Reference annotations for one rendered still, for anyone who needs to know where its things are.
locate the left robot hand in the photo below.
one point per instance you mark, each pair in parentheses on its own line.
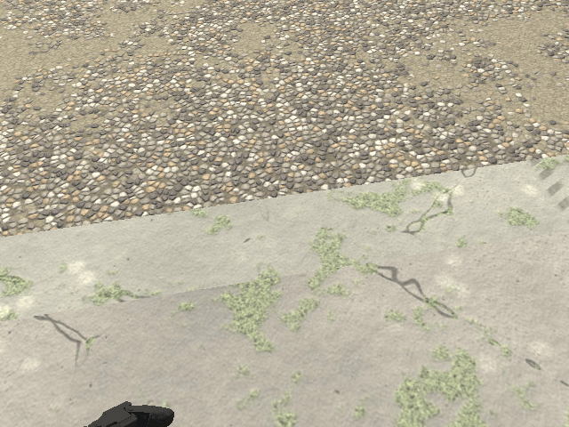
(126,415)

